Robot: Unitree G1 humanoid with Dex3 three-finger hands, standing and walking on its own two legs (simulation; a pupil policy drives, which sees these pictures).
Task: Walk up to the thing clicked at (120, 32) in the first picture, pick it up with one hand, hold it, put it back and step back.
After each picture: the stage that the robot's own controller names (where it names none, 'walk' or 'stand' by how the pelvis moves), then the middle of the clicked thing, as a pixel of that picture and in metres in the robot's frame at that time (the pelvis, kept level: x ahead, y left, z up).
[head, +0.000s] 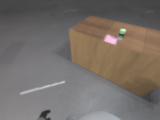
stand; (121, 34) +0.99 -0.33 +0.00
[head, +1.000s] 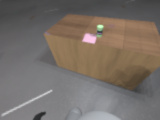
walk; (99, 31) +0.91 -0.02 +0.02
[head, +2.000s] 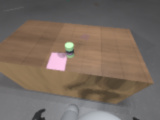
stand; (69, 50) +0.52 +0.21 +0.03
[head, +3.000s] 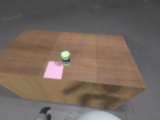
stand; (66, 58) +0.49 +0.22 +0.00
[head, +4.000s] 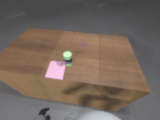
stand; (68, 59) +0.49 +0.21 +0.00
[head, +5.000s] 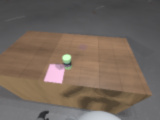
stand; (67, 62) +0.46 +0.21 +0.00
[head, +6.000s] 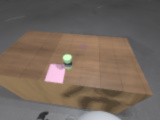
stand; (68, 62) +0.46 +0.21 +0.00
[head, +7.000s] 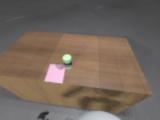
rise first; (67, 62) +0.46 +0.21 +0.00
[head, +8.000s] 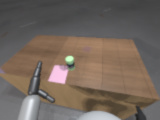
rise first; (70, 63) +0.46 +0.22 +0.00
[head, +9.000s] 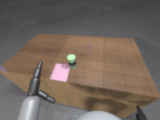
go down; (72, 61) +0.47 +0.21 +0.00
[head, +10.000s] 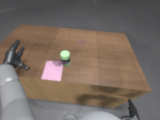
go down; (65, 58) +0.47 +0.19 +0.01
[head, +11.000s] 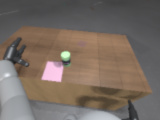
go down; (66, 59) +0.47 +0.20 +0.01
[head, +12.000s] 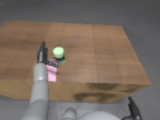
close in; (59, 56) +0.45 +0.21 +0.04
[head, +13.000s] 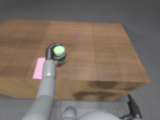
close; (60, 55) +0.46 +0.21 +0.05
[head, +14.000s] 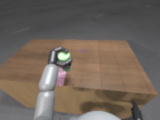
lift; (65, 61) +0.34 +0.17 +0.18
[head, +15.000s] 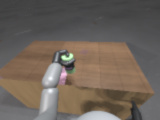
hold; (69, 63) +0.34 +0.16 +0.17
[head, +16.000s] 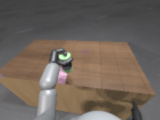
hold; (66, 63) +0.33 +0.18 +0.17
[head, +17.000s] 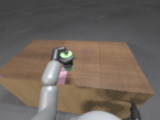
crouch; (67, 61) +0.35 +0.17 +0.17
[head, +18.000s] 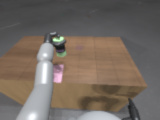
crouch; (60, 47) +0.45 +0.21 +0.19
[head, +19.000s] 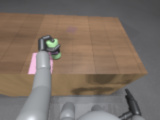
lower; (54, 49) +0.49 +0.22 +0.07
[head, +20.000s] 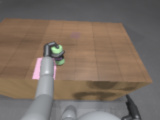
lower; (58, 55) +0.45 +0.21 +0.06
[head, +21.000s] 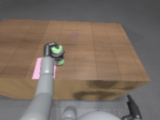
lower; (58, 55) +0.45 +0.21 +0.06
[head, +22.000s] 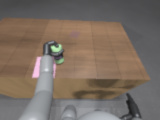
lower; (57, 53) +0.46 +0.21 +0.06
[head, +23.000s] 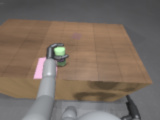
open; (60, 56) +0.44 +0.20 +0.06
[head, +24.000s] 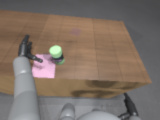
sink last; (57, 55) +0.43 +0.21 +0.06
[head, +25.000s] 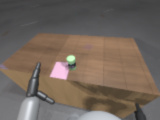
sink last; (71, 63) +0.45 +0.21 +0.02
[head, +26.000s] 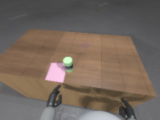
stand; (68, 64) +0.42 +0.20 +0.00
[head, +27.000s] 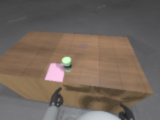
stand; (67, 64) +0.43 +0.21 +0.00
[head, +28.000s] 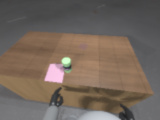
stand; (67, 65) +0.42 +0.21 +0.00
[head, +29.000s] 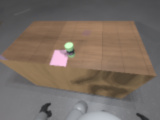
walk; (70, 50) +0.53 +0.21 +0.02
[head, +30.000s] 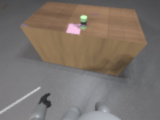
walk; (83, 22) +0.89 +0.13 +0.03
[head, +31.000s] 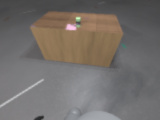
stand; (78, 22) +1.19 +0.27 +0.02
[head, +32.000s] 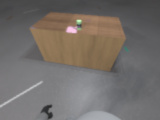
stand; (79, 25) +1.13 +0.21 +0.01
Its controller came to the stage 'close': yes
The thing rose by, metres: 0.22
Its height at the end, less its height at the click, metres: +0.00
